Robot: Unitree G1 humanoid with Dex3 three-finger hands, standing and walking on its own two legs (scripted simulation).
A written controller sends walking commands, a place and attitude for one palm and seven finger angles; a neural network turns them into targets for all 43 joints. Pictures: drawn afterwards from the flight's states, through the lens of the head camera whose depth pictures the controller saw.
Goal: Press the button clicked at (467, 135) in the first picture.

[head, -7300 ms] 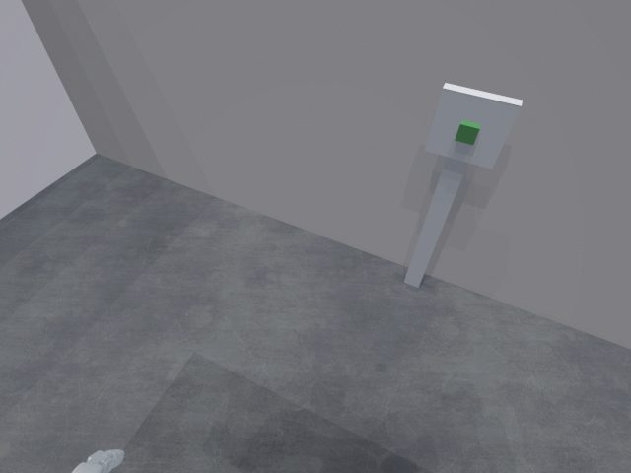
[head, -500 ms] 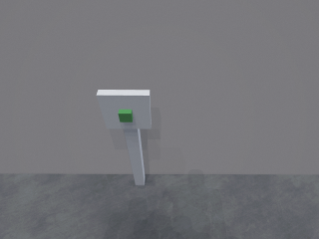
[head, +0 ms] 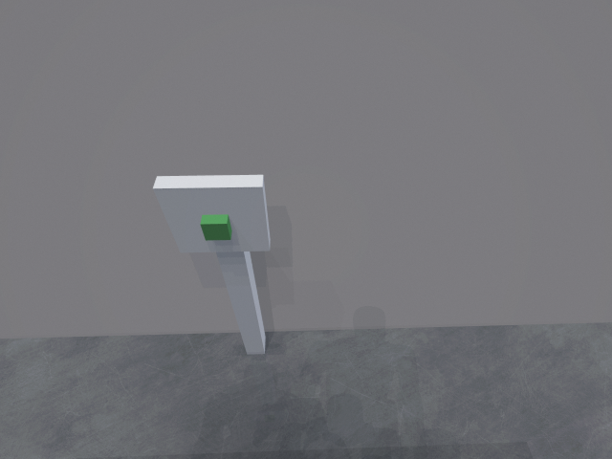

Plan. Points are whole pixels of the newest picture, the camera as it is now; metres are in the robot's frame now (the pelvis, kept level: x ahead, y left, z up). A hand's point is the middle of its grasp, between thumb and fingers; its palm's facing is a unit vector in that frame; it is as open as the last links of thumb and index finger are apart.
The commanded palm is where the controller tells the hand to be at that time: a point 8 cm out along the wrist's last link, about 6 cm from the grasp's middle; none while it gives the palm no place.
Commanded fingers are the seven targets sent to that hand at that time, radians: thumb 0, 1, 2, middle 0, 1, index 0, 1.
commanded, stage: come to a stop and stand still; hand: left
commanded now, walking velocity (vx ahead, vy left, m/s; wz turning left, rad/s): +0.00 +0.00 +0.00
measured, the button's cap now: (216, 226) +0.50 +0.19 -0.04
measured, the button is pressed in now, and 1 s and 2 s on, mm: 0 0 0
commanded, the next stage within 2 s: look again from close up in 0.90 s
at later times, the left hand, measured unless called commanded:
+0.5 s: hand out of the picture +0.00 +0.14 -0.17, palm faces +0.05 -0.98 -0.19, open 7.3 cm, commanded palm none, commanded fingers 0.00 0.90 0.90 -0.20 -0.30 -0.20 -0.30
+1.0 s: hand out of the picture -0.03 +0.13 -0.17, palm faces +0.05 -0.98 -0.17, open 7.4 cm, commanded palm none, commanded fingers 0.00 0.90 0.90 -0.20 -0.30 -0.20 -0.30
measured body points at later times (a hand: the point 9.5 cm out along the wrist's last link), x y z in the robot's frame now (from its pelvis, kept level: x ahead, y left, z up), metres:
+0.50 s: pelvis -0.01 -0.03 +0.00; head +0.01 -0.03 +0.45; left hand -0.01 +0.19 -0.16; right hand +0.01 -0.26 -0.15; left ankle -0.08 +0.09 -0.73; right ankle -0.02 -0.17 -0.73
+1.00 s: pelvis -0.02 -0.03 +0.01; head +0.00 -0.02 +0.46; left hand -0.03 +0.19 -0.16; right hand -0.04 -0.24 -0.15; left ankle -0.08 +0.09 -0.73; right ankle -0.02 -0.17 -0.73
